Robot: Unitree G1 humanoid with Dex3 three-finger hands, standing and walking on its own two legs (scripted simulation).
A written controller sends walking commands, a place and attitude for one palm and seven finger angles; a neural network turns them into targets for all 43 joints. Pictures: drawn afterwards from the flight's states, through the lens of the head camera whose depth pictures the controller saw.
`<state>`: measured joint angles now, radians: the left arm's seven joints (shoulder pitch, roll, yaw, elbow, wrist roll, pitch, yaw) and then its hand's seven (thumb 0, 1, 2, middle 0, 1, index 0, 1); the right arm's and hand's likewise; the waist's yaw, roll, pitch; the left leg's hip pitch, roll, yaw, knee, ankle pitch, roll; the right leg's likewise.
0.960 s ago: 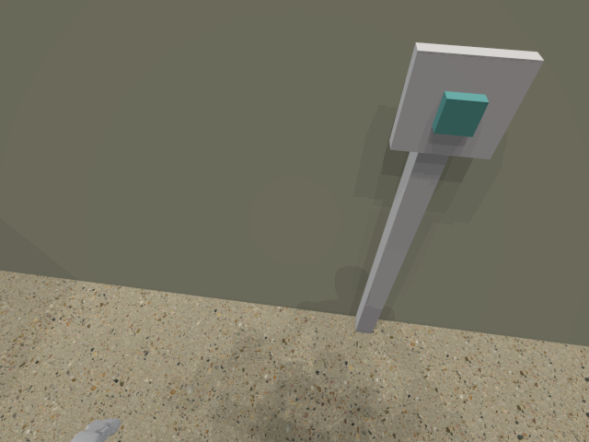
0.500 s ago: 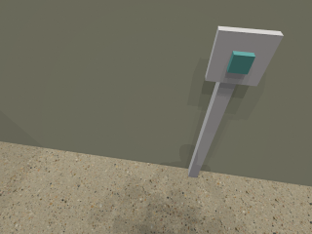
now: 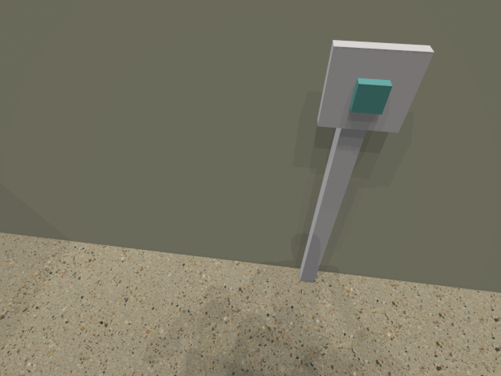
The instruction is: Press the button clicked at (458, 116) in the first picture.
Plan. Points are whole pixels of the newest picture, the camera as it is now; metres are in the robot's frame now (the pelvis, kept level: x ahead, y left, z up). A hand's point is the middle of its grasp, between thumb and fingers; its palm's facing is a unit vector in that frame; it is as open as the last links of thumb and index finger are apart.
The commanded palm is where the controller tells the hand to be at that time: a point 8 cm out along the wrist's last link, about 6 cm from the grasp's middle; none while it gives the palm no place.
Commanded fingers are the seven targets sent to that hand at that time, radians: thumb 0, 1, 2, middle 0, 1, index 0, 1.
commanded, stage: look at it before walking up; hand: left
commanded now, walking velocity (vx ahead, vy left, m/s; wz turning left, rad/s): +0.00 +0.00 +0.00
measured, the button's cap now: (369, 95) +0.62 -0.21 +0.15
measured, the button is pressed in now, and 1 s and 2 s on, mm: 0 0 0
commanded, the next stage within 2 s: walk to a spot facing it in 0.48 s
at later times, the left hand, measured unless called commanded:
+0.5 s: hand out of the picture +0.08 +0.24 -0.15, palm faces -0.02 -0.94 -0.34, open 7.4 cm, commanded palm none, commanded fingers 0.00 0.90 0.90 -0.20 -0.30 -0.20 -0.30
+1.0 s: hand out of the picture +0.07 +0.18 -0.18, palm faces -0.14 -0.95 -0.27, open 7.4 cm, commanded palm none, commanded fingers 0.00 0.90 0.90 -0.20 -0.30 -0.20 -0.30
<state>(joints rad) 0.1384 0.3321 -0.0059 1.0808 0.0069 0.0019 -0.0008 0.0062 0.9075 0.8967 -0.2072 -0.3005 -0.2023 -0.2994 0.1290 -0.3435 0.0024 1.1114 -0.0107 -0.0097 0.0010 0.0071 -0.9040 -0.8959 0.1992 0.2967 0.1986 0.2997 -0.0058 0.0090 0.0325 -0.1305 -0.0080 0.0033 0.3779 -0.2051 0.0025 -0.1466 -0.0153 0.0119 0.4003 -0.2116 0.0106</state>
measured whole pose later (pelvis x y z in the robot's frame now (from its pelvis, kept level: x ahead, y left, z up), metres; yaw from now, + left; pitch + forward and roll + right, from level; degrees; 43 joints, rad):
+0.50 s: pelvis +0.00 -0.01 +0.00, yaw +0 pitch -2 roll +0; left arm 0.14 0.33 0.00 1.09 0.01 0.00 0.00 0.01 0.91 0.90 -0.21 -0.30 -0.20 -0.30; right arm 0.12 -0.34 0.00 1.12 -0.01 -0.01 0.00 0.01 -0.90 -0.90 0.20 0.30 0.20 0.30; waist 0.00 0.00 0.04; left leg -0.13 0.01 0.00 0.36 -0.20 -0.01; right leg -0.14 0.00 0.00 0.38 -0.20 0.00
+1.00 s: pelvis -0.01 -0.02 -0.02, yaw -11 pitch -2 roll +2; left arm 0.22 0.23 0.04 0.95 0.01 0.07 -0.02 0.01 0.91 0.90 -0.20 -0.30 -0.20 -0.30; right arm 0.16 -0.23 -0.03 0.98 -0.02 0.03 -0.02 0.01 -0.90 -0.90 0.20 0.30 0.20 0.30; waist 0.03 0.01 0.11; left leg -0.22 0.08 0.17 0.61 -0.33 -0.03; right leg -0.34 0.00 -0.01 0.78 -0.41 0.01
